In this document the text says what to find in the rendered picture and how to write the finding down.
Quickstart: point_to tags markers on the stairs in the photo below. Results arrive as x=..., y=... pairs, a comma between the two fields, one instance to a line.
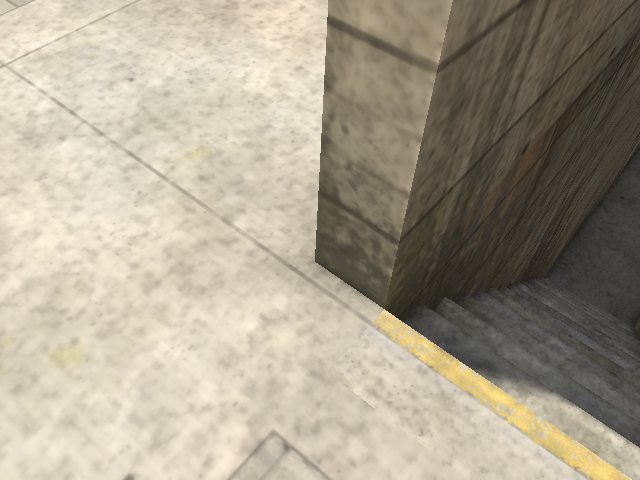
x=567, y=360

